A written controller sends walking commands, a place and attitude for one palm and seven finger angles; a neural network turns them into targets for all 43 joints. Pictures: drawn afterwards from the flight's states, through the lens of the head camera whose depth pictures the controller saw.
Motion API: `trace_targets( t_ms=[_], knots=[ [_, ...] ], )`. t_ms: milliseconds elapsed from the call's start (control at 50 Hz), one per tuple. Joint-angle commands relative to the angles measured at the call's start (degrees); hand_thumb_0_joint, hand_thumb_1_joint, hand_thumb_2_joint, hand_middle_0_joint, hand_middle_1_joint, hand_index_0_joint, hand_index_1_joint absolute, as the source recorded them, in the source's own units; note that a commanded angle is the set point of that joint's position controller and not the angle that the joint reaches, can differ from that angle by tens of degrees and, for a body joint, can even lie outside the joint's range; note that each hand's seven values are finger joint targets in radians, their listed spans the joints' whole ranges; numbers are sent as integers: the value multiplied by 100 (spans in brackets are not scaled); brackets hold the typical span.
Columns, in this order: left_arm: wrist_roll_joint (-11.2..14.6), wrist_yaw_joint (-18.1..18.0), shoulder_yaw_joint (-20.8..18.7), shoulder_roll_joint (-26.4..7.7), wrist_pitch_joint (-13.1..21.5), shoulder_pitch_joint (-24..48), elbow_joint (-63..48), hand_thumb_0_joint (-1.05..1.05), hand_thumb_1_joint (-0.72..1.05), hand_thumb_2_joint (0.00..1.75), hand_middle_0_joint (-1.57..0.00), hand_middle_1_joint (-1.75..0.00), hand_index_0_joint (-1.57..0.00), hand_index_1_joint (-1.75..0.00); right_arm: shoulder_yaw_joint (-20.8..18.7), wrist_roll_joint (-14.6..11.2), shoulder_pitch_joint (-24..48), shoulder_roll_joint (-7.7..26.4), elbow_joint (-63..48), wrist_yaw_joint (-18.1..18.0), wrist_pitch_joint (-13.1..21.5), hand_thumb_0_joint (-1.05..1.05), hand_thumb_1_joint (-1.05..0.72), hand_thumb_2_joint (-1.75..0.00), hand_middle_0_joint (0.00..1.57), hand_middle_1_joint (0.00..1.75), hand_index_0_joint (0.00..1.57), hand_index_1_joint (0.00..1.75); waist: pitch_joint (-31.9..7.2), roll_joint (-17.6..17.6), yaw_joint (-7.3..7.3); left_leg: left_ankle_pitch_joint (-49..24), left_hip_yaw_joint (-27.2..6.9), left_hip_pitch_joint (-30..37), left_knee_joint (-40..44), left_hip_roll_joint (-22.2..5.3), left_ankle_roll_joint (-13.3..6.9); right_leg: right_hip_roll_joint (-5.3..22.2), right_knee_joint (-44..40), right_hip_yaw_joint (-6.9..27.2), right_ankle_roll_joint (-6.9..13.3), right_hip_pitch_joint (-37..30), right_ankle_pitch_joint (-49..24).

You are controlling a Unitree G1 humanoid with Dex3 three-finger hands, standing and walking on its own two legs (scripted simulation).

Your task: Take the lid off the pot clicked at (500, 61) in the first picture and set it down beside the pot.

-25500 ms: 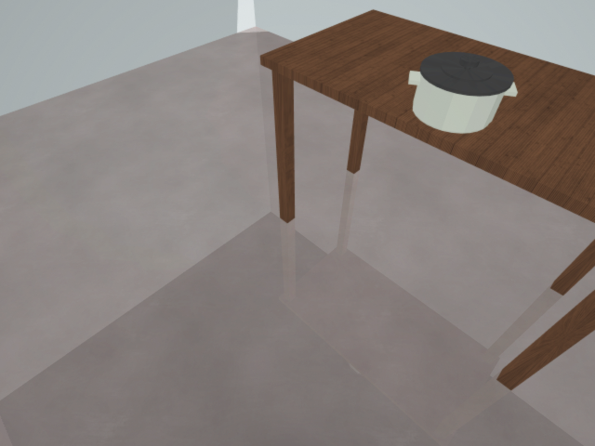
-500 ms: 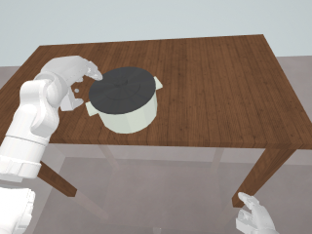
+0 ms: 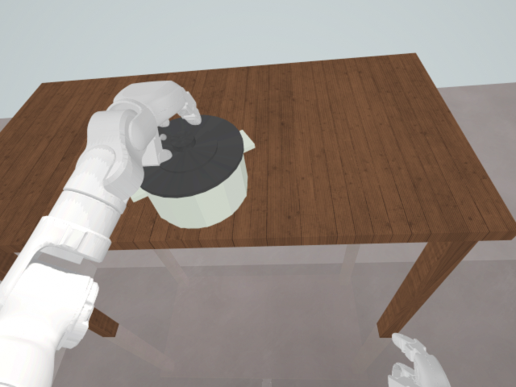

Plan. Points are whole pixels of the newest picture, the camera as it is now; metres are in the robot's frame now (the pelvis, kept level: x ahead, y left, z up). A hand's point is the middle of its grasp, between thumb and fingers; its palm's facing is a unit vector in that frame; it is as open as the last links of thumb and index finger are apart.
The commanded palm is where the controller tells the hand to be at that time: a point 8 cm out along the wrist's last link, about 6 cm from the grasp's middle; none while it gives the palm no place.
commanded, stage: move the open hand above the knob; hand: left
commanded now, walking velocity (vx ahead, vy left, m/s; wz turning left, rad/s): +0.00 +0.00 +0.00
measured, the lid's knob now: (183, 141) +0.49 +0.14 +0.12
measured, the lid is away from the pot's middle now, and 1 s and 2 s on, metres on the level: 0.00 0.00 0.00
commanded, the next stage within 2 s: lower the open fingers around the knob in 1.08 s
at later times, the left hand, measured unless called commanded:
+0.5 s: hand (172, 119) +0.47 +0.14 +0.18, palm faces -0.26 -0.03 -0.96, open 10.0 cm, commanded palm +0.45 +0.15 +0.25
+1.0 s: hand (160, 125) +0.46 +0.15 +0.18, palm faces -0.24 -0.04 -0.97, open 10.0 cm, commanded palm +0.44 +0.16 +0.25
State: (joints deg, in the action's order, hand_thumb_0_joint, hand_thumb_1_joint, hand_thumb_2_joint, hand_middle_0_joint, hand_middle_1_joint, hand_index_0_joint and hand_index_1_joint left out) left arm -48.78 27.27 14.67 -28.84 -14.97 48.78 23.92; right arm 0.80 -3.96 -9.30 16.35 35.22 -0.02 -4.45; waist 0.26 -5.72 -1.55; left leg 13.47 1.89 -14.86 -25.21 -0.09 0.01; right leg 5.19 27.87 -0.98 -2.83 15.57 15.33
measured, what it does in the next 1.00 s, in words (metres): stands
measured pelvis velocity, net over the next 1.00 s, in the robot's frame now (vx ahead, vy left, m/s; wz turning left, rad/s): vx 0.00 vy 0.01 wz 0.00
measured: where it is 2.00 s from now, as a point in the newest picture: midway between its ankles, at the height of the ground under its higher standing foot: outside the picture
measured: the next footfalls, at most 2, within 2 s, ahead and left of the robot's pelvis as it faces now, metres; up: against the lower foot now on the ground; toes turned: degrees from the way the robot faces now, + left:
none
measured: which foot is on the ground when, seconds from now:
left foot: down 0.00-1.00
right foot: down 0.00-1.00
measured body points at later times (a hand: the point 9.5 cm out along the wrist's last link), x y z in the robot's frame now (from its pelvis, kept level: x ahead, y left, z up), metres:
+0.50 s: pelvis +0.01 +0.00 +0.00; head +0.05 -0.05 +0.45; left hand +0.48 +0.14 +0.23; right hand +0.12 -0.27 -0.13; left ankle -0.01 +0.13 -0.74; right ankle -0.01 -0.15 -0.74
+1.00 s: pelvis +0.00 +0.01 +0.00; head +0.04 -0.03 +0.45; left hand +0.47 +0.15 +0.23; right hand +0.15 -0.24 -0.12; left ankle -0.01 +0.13 -0.74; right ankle -0.01 -0.15 -0.74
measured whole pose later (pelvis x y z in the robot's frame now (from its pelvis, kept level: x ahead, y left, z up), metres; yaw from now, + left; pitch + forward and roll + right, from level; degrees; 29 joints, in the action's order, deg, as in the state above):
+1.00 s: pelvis +0.00 +0.01 +0.00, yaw +0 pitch +5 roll +1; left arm -49.9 25.6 15.1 -27.3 -15.3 55.4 33.9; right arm 0.6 -4.2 -9.7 15.6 35.7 -0.3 -4.4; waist -1.1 -4.4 -2.0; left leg 13.5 2.2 -15.9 -24.8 0.1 -0.4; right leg 5.3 26.6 -0.7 -3.1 16.3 14.7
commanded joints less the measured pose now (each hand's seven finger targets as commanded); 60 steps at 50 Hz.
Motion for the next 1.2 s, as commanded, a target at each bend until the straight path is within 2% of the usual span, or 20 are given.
trace_targets(
  t_ms=[0,40,80,160,220,280,380,400,540,600,640,720,780,860,900,960,1020,1080,1100,1180],
  knots=[
    [-143,-386,-933,-1351,-23,3135,-350,0,-31,150,-85,-8,-85,-8,-206,6,202,552,-702,-46,335,0,-90,-90,20,30,20,30,-2403,698,-10,-2117,14,1026,58,284,-316,-527,-115,-297,410,-790,-2321],
    [-136,-343,-619,-912,-137,2671,362,0,-31,150,-85,-8,-85,-8,-222,-47,181,603,-669,1,270,0,-90,-90,20,30,20,30,-1915,921,-53,-1796,64,766,92,277,-290,-534,-153,-353,400,-498,-2100],
    [-145,-294,-424,-686,-172,2647,347,0,-31,150,-85,-8,-85,-8,-267,-73,203,660,-723,44,230,0,-90,-90,20,30,20,30,-1904,911,-94,-1757,70,764,40,294,-311,-534,-160,-349,417,-455,-2114],
    [-279,-241,-531,-1062,-58,3758,-549,0,-31,150,-85,-8,-85,-8,-285,-23,246,611,-799,16,250,0,-90,-90,20,30,20,30,-2697,664,-161,-2110,59,1152,-69,329,-383,-526,-83,-231,410,-743,-2551],
    [-277,-308,-881,-1491,-11,4214,-34,0,-31,150,-85,-8,-85,-8,-288,-6,-3,642,-610,-80,281,0,-90,-90,20,30,20,30,-2544,914,-229,-1952,70,1018,-36,322,-413,-550,-146,-221,387,-780,-2599],
    [-241,-428,-1304,-1859,37,3633,672,0,-31,150,-85,-8,-85,-8,-270,7,-152,723,-520,-124,273,0,-90,-90,20,30,20,30,-2429,947,-60,-2004,92,786,24,306,-389,-512,-145,-220,393,-949,-2719],
    [-303,-387,-431,-702,44,3142,572,0,-31,150,-85,-8,-85,-8,-303,-31,-2,616,-713,7,246,0,-90,-90,20,30,20,30,-2429,751,-110,-2315,115,934,-20,254,-385,-508,-124,-253,410,-681,-2658],
    [-319,-371,-714,-1058,29,3093,539,0,-31,150,-85,-8,-85,-8,-301,-24,-14,658,-719,26,229,0,-90,-90,20,30,20,30,-2448,894,-65,-2211,119,879,-2,241,-375,-503,-126,-239,390,-771,-2652],
    [-276,-356,-1114,-1761,163,4033,-183,0,-31,150,-85,-8,-85,-8,-314,-26,-66,640,-698,-109,287,0,-90,-90,20,30,20,30,-2671,898,-149,-2125,98,1073,23,262,-455,-508,-164,-192,368,-899,-2716],
    [-265,-397,-853,-1398,179,3808,-47,0,-31,150,-85,-8,-85,-8,-304,-14,-106,617,-643,-82,296,0,-90,-90,20,30,20,30,-2635,651,-160,-2468,56,1182,-18,243,-428,-524,-157,-221,388,-728,-2714],
    [-250,-408,-970,-1422,150,3442,3,0,-31,150,-85,-8,-85,-8,-315,-16,-90,634,-653,-40,290,0,-90,-90,20,30,20,30,-2583,675,-82,-2537,43,1160,-6,215,-401,-515,-135,-243,400,-722,-2679],
    [-205,-334,-577,-907,24,3157,-180,0,-31,150,-85,-8,-85,-8,-301,-43,133,618,-756,68,215,0,-90,-90,20,30,20,30,-2460,716,-89,-2579,23,1124,-15,204,-366,-509,-130,-285,405,-583,-2572],
    [-148,-331,-541,-909,-34,3328,-426,0,-31,150,-85,-8,-85,-8,-312,-51,199,647,-773,73,183,0,-90,-90,20,30,20,30,-2386,633,-126,-2366,-7,1158,-18,214,-376,-514,-179,-294,432,-484,-2369],
    [-261,-405,-902,-1460,-19,3923,-383,0,-31,150,-85,-8,-85,-8,-262,-33,111,612,-686,-50,242,0,-90,-90,20,30,20,30,-2504,758,-127,-2102,-27,1169,58,232,-382,-534,-172,-289,432,-603,-2265],
    [-246,-449,-920,-1490,20,3972,-294,0,-31,150,-85,-8,-85,-8,-243,-11,92,601,-642,-68,250,0,-90,-90,20,30,20,30,-2594,686,-124,-2138,-23,1185,57,224,-363,-531,-170,-274,429,-652,-2289],
    [-289,-441,-592,-1067,-51,3661,384,0,-31,150,-85,-8,-85,-8,-220,-32,59,585,-574,-78,229,0,-90,-90,20,30,20,30,-2197,699,-164,-1842,-5,1005,116,219,-327,-534,-212,-327,435,-366,-1987],
    [-229,-414,-276,-674,-22,3797,-6,0,-31,150,-85,-8,-85,-8,-241,-35,173,548,-692,-28,236,0,-90,-90,20,30,20,30,-2456,473,-181,-1959,-45,1206,71,230,-323,-528,-185,-311,453,-334,-1950],
    [-149,-388,-294,-621,-8,3654,-155,0,-31,150,-85,-8,-85,-8,-288,-15,132,583,-703,-9,252,0,-90,-90,20,30,20,30,-2560,516,-200,-2228,-93,1345,-30,214,-356,-534,-192,-301,464,-331,-2100],
    [-207,-386,-552,-957,-17,3676,-72,0,-31,150,-85,-8,-85,-8,-263,-6,113,595,-664,-18,229,0,-90,-90,20,30,20,30,-2617,613,-160,-2070,-61,1259,24,215,-340,-536,-197,-286,444,-446,-2076],
    [-147,-388,-759,-1165,-187,3606,812,0,-31,150,-85,-8,-85,-8,-242,-21,47,695,-512,-78,211,0,-90,-90,20,30,20,30,-2190,856,-163,-1697,-39,847,77,283,-356,-535,-180,-314,460,-474,-2075]
  ],
)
